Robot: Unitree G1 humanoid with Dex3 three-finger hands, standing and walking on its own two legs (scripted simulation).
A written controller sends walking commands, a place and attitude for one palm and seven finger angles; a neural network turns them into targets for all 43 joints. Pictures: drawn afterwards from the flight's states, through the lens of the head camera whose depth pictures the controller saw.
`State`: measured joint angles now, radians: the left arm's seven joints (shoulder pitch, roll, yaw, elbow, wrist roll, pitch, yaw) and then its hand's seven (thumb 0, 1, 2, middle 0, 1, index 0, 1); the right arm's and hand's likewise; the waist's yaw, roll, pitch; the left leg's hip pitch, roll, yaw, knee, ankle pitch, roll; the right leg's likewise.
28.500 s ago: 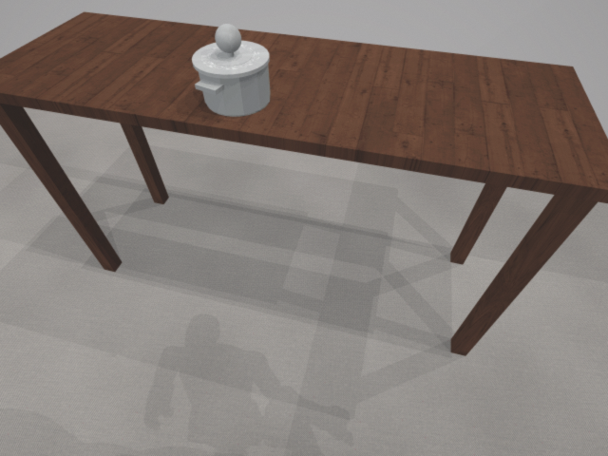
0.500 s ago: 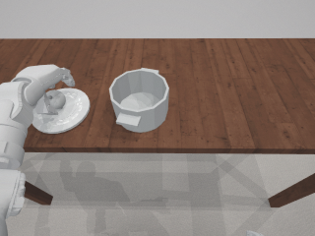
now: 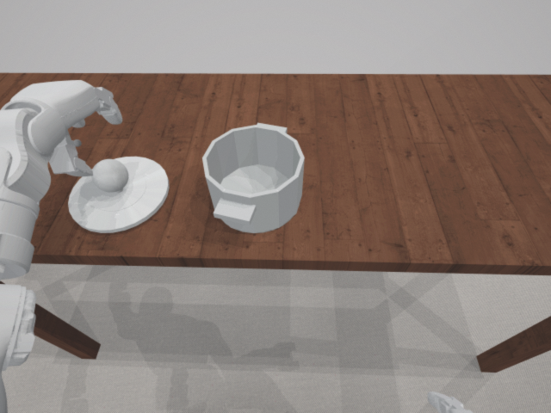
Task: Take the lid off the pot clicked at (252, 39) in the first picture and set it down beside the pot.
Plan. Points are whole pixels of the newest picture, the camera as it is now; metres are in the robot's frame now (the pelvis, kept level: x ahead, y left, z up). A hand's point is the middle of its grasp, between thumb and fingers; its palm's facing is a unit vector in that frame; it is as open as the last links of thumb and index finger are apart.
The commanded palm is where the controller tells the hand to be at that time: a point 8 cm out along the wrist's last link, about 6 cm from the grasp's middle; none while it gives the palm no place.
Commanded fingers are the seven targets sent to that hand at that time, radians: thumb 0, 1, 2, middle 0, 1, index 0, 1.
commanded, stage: raise the empty hand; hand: left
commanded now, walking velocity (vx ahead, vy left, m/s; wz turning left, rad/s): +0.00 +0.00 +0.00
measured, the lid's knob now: (110, 175) +0.46 +0.26 +0.08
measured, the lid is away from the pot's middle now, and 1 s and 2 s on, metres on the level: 0.23 0.23 0.23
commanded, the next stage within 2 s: draw the hand back to the body in 0.62 s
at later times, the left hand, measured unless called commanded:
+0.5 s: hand (50, 109) +0.44 +0.27 +0.23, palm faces -0.20 -0.03 -0.98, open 11.0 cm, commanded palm +0.42 +0.27 +0.29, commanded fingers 0.00 -0.16 0.95 -0.52 -0.54 -0.52 -0.54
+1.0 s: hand (55, 119) +0.42 +0.26 +0.22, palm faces -0.20 -0.03 -0.98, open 11.0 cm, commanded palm +0.38 +0.27 +0.29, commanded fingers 0.00 -0.16 0.95 -0.52 -0.54 -0.52 -0.54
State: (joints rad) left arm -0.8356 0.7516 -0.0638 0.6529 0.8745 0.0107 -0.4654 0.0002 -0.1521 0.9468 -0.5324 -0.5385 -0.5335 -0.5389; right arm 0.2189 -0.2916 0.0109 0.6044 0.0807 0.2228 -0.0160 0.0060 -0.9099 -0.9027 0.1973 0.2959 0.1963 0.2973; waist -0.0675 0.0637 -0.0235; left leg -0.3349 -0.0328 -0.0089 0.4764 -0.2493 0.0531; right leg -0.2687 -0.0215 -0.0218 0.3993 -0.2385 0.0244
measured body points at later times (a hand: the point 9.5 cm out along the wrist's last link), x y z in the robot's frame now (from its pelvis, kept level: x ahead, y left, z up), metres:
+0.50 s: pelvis -0.01 +0.00 +0.00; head +0.03 -0.01 +0.45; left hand +0.44 +0.27 +0.28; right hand +0.10 -0.26 -0.12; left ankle -0.01 +0.09 -0.74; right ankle -0.03 -0.14 -0.74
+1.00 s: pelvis -0.01 -0.01 +0.00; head +0.02 -0.03 +0.45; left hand +0.43 +0.26 +0.28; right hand +0.11 -0.27 -0.12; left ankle -0.01 +0.09 -0.74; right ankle -0.03 -0.14 -0.74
